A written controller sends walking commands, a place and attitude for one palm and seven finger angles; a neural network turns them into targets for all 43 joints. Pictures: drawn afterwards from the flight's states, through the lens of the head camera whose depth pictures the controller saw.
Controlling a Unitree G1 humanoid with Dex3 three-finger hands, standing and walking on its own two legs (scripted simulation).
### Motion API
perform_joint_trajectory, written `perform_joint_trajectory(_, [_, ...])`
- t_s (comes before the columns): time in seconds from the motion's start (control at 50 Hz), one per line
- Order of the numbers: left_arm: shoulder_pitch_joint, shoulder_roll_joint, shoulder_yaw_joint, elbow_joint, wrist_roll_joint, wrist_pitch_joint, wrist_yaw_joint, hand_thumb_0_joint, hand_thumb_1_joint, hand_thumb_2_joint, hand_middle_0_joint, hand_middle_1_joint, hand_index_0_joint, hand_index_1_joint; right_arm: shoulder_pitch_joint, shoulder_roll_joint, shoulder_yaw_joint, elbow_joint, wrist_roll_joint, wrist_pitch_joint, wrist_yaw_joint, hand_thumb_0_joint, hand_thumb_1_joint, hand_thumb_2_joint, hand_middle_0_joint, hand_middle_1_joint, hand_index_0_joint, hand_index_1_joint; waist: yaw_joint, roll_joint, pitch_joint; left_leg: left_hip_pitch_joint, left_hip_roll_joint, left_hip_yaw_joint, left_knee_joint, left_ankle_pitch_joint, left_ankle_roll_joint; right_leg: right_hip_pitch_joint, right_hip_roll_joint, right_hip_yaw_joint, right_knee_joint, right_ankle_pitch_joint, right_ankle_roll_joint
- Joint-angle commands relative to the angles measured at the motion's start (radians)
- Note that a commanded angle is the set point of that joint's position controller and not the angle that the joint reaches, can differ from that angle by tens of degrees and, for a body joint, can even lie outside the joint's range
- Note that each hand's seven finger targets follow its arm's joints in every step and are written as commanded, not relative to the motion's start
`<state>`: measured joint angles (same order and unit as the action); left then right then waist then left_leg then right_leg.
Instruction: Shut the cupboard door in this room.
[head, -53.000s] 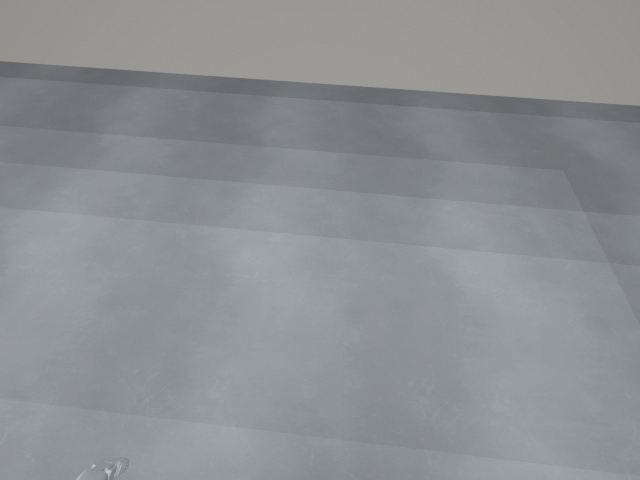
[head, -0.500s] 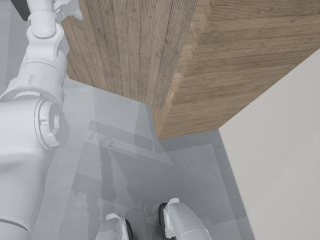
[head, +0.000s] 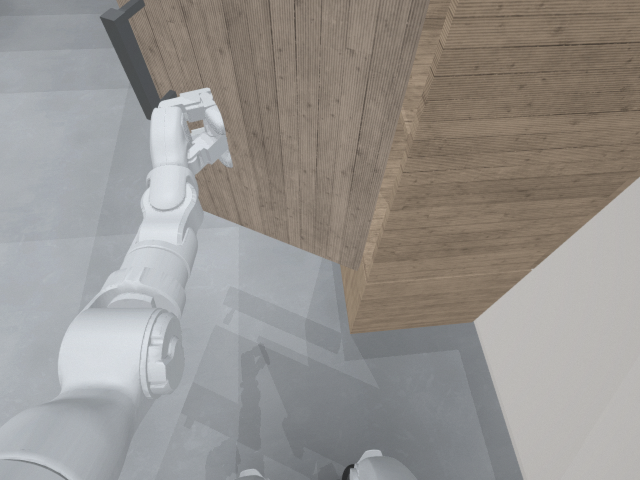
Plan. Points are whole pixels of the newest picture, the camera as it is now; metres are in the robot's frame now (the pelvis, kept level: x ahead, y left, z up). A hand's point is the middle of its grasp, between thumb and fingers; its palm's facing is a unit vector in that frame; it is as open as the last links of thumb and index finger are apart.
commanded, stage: pull the fist back off the door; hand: left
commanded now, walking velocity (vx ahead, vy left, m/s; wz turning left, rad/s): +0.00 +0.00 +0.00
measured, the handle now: (146, 63) +0.66 +0.19 +0.10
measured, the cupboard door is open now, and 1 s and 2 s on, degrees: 61 61 61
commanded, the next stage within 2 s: draw the hand back to the body in 0.12 s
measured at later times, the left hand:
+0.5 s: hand (187, 170) +0.45 +0.12 +0.12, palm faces +0.07 -1.00 -0.02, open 3.1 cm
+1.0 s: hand (61, 295) +0.29 +0.20 +0.15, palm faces +0.22 -0.95 -0.22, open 3.3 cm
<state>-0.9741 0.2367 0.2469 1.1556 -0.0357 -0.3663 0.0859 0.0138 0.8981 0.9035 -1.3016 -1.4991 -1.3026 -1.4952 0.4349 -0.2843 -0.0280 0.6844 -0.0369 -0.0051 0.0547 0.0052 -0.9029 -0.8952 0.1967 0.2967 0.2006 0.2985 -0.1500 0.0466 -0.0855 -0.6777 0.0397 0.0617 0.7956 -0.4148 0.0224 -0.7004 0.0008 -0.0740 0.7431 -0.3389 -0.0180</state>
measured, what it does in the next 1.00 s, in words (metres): stands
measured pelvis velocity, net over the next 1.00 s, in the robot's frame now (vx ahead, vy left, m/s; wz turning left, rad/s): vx -0.01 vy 0.00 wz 0.01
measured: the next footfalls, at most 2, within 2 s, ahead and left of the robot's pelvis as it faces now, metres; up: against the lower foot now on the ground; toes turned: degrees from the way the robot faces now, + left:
none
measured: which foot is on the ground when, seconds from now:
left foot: down 0.00-1.00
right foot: down 0.00-1.00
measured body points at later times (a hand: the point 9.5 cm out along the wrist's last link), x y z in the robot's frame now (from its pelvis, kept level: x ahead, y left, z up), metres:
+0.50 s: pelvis -0.01 -0.01 +0.01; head +0.05 -0.03 +0.46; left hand +0.44 +0.17 +0.12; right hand +0.00 -0.26 -0.12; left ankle -0.03 +0.10 -0.71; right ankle +0.00 -0.11 -0.71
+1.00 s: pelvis -0.01 +0.00 +0.04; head -0.02 -0.02 +0.49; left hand +0.28 +0.25 +0.17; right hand +0.19 -0.22 -0.04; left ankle -0.03 +0.10 -0.71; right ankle +0.00 -0.11 -0.71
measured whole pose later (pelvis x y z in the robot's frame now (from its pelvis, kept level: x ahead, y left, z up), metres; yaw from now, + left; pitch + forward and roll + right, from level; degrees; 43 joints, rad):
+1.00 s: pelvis -0.01 +0.00 +0.04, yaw +1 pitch -3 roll +0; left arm -0.06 0.26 0.11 0.13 -0.07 -0.09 0.06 0.01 0.89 0.90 -1.04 -1.21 -1.04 -1.20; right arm 0.14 -0.23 0.04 0.60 0.04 -0.03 -0.08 0.01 -0.90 -0.90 0.20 0.30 0.20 0.30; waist 0.04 0.05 0.01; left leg -0.12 0.00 0.07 0.42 -0.25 0.02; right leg -0.16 -0.01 -0.07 0.41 -0.21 -0.01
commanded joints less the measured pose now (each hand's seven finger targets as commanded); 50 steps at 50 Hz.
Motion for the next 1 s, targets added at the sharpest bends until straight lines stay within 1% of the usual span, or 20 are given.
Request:
perform_joint_trajectory(0.0, [-0.531,0.110,-0.032,-0.284,-0.009,-0.087,0.014,0.000,0.900,0.900,-1.300,-1.500,-1.300,-1.500,0.141,-0.124,-0.047,-0.040,0.005,-0.025,-0.014,0.000,-0.900,-0.900,0.200,0.300,0.200,0.300,-0.035,0.025,-0.469,0.303,-0.038,-0.061,-0.060,0.431,-0.008,0.218,0.035,0.031,-0.041,0.439,0.005])
perform_joint_trajectory(0.02, [-0.491,0.129,-0.009,-0.274,-0.010,-0.088,0.018,0.000,0.900,0.900,-1.300,-1.500,-1.300,-1.500,0.130,-0.125,-0.048,-0.042,0.007,-0.025,-0.016,0.000,-0.900,-0.900,0.200,0.300,0.200,0.300,-0.018,0.009,-0.469,0.300,-0.038,-0.059,-0.060,0.436,-0.009,0.231,0.034,0.033,-0.040,0.445,0.003])
perform_joint_trajectory(0.1, [-0.532,0.142,-0.013,-0.204,-0.002,-0.076,0.029,0.000,0.900,0.900,-1.300,-1.500,-1.300,-1.500,0.104,-0.127,-0.038,-0.036,0.012,-0.026,-0.028,0.000,-0.900,-0.900,0.200,0.300,0.200,0.300,-0.040,-0.046,-0.388,0.230,-0.044,-0.055,-0.080,0.332,-0.003,0.227,0.029,0.041,-0.056,0.394,0.008])
perform_joint_trajectory(0.14, [-0.541,0.178,0.012,-0.159,-0.005,-0.066,0.032,0.000,0.900,0.900,-1.300,-1.500,-1.300,-1.500,0.096,-0.132,-0.033,-0.036,0.012,-0.030,-0.033,0.000,-0.900,-0.900,0.200,0.300,0.200,0.300,-0.046,-0.095,-0.365,0.179,-0.049,-0.053,-0.085,0.266,0.001,0.244,0.026,0.052,-0.068,0.357,0.012])
perform_joint_trajectory(0.18, [-0.557,0.210,0.034,-0.160,-0.005,-0.073,0.029,0.000,0.900,0.900,-1.300,-1.500,-1.300,-1.500,0.092,-0.135,-0.030,-0.041,0.011,-0.035,-0.038,0.000,-0.900,-0.900,0.200,0.300,0.200,0.300,-0.041,-0.062,-0.384,0.177,-0.052,-0.051,-0.087,0.260,0.002,0.257,0.022,0.057,-0.064,0.355,0.009])
perform_joint_trajectory(0.22, [-0.564,0.184,0.007,-0.151,-0.004,-0.082,0.016,0.000,0.900,0.900,-1.300,-1.500,-1.300,-1.500,0.084,-0.130,-0.026,-0.041,0.010,-0.043,-0.038,0.000,-0.900,-0.900,0.200,0.300,0.200,0.300,-0.049,-0.051,-0.402,0.183,-0.052,-0.053,-0.075,0.265,0.001,0.238,0.021,0.060,-0.057,0.356,0.010])
perform_joint_trajectory(0.28, [-0.353,0.249,0.094,-0.181,-0.023,-0.092,-0.016,0.000,0.900,0.900,-1.300,-1.500,-1.300,-1.500,0.084,-0.130,-0.030,-0.082,0.015,-0.043,-0.037,0.000,-0.900,-0.900,0.200,0.300,0.200,0.300,0.039,-0.046,-0.508,0.209,-0.055,-0.039,-0.086,0.357,-0.002,0.359,0.025,0.058,-0.039,0.448,0.001])
perform_joint_trajectory(0.34, [-0.238,0.215,0.057,-0.295,-0.038,-0.072,-0.065,0.000,0.900,0.900,-1.300,-1.500,-1.300,-1.500,0.057,-0.119,-0.031,-0.117,0.034,-0.033,-0.037,0.000,-0.900,-0.900,0.200,0.300,0.200,0.300,0.067,-0.061,-0.491,0.220,-0.048,-0.023,-0.112,0.385,0.000,0.412,0.028,0.054,-0.056,0.493,0.001])
perform_joint_trajectory(0.42, [-0.148,0.184,0.037,-0.477,-0.100,-0.014,-0.094,0.000,0.900,0.900,-1.300,-1.500,-1.300,-1.500,0.005,-0.115,-0.033,-0.144,0.060,-0.034,-0.053,0.000,-0.900,-0.900,0.200,0.300,0.200,0.300,0.076,-0.081,-0.407,0.250,-0.044,-0.009,-0.164,0.332,0.007,0.451,0.030,0.056,-0.120,0.458,0.005])
perform_joint_trajectory(0.44, [-0.119,0.205,0.056,-0.526,-0.109,-0.005,-0.094,0.000,0.900,0.900,-1.300,-1.500,-1.300,-1.500,-0.001,-0.115,-0.035,-0.144,0.062,-0.036,-0.059,0.000,-0.900,-0.900,0.200,0.300,0.200,0.300,0.086,-0.107,-0.410,0.256,-0.044,-0.009,-0.173,0.326,0.009,0.475,0.029,0.055,-0.129,0.452,0.007])
perform_joint_trajectory(0.46, [-0.092,0.193,0.040,-0.568,-0.116,0.004,-0.100,0.000,0.900,0.900,-1.300,-1.500,-1.300,-1.500,-0.020,-0.111,-0.032,-0.148,0.066,-0.042,-0.064,0.000,-0.900,-0.900,0.200,0.300,0.200,0.300,0.088,-0.087,-0.383,0.267,-0.045,-0.006,-0.186,0.309,0.011,0.475,0.027,0.061,-0.146,0.434,0.007])
perform_joint_trajectory(0.5, [-0.079,0.179,0.005,-0.688,-0.115,0.005,-0.107,0.000,0.900,0.900,-1.300,-1.500,-1.300,-1.500,-0.051,-0.101,-0.028,-0.146,0.071,-0.057,-0.075,0.000,-0.900,-0.900,0.200,0.300,0.200,0.300,0.090,-0.022,-0.365,0.326,-0.040,-0.014,-0.206,0.312,0.011,0.460,0.027,0.054,-0.156,0.405,0.003])
perform_joint_trajectory(0.62, [0.136,0.134,-0.041,-0.811,-0.145,0.090,-0.145,0.000,0.900,0.900,-1.300,-1.500,-1.300,-1.500,-0.149,-0.090,-0.012,-0.155,0.087,-0.093,-0.098,0.000,-0.900,-0.900,0.200,0.300,0.200,0.300,0.119,-0.030,-0.246,0.379,-0.037,-0.025,-0.272,0.267,0.008,0.463,0.019,0.040,-0.210,0.315,0.001])
perform_joint_trajectory(0.72, [0.265,0.148,-0.027,-0.954,-0.177,0.178,-0.172,0.000,0.900,0.900,-1.163,-1.350,-1.163,-1.350,-0.241,-0.085,0.007,-0.189,0.100,-0.113,-0.117,0.000,-0.900,-0.900,0.200,0.300,0.200,0.300,0.151,-0.058,-0.198,0.424,-0.038,-0.031,-0.315,0.253,0.009,0.501,0.007,0.041,-0.250,0.276,0.001])
perform_joint_trajectory(0.74, [0.318,0.176,-0.095,-1.064,-0.086,0.158,-0.107,0.000,0.900,0.900,-1.135,-1.320,-1.135,-1.320,-0.274,-0.061,0.004,-0.205,0.093,-0.101,-0.124,0.000,-0.900,-0.900,0.200,0.300,0.200,0.300,0.146,-0.052,-0.165,0.455,-0.037,-0.011,-0.359,0.253,0.008,0.522,-0.010,0.072,-0.301,0.239,0.006])
perform_joint_trajectory(0.78, [0.459,0.168,-0.084,-1.066,-0.069,0.179,-0.050,0.000,0.900,0.900,-1.080,-1.260,-1.080,-1.260,-0.290,-0.068,0.009,-0.198,0.086,-0.081,-0.135,0.000,-0.900,-0.900,0.200,0.300,0.200,0.300,0.151,-0.108,-0.112,0.464,-0.032,-0.018,-0.390,0.240,0.010,0.555,-0.011,0.063,-0.338,0.207,0.009])
perform_joint_trajectory(0.82, [0.491,0.171,-0.079,-1.122,-0.057,0.190,-0.029,0.000,0.900,0.900,-1.025,-1.200,-1.025,-1.200,-0.318,-0.063,0.017,-0.199,0.085,-0.069,-0.139,0.000,-0.900,-0.900,0.200,0.300,0.200,0.300,0.150,-0.095,-0.073,0.496,-0.029,-0.018,-0.419,0.244,0.009,0.564,-0.009,0.058,-0.363,0.207,0.010])
perform_joint_trajectory(0.88, [0.555,0.181,-0.076,-1.196,-0.045,0.204,-0.014,0.000,0.900,0.900,-0.943,-1.110,-0.943,-1.110,-0.335,-0.059,0.024,-0.204,0.079,-0.058,-0.142,0.000,-0.900,-0.900,0.200,0.300,0.200,0.300,0.155,-0.049,-0.057,0.543,-0.028,-0.020,-0.451,0.268,0.007,0.601,-0.008,0.055,-0.392,0.220,0.005])
perform_joint_trajectory(0.96, [0.648,0.189,-0.054,-1.368,-0.030,0.215,0.003,0.000,0.900,0.900,-0.832,-0.990,-0.832,-0.990,-0.350,-0.046,0.031,-0.218,0.066,-0.064,-0.137,0.000,-0.900,-0.900,0.200,0.300,0.200,0.300,0.164,0.055,-0.096,0.612,-0.029,-0.028,-0.464,0.377,-0.005,0.656,-0.003,0.041,-0.391,0.315,-0.003])
perform_joint_trajectory(0.98, [0.708,0.194,-0.050,-1.377,-0.031,0.222,0.003,0.000,0.900,0.900,-0.805,-0.960,-0.805,-0.960,-0.351,-0.049,0.032,-0.217,0.062,-0.064,-0.136,0.000,-0.900,-0.900,0.200,0.300,0.200,0.300,0.169,0.039,-0.075,0.607,-0.028,-0.032,-0.468,0.379,-0.005,0.662,-0.002,0.041,-0.399,0.309,-0.003])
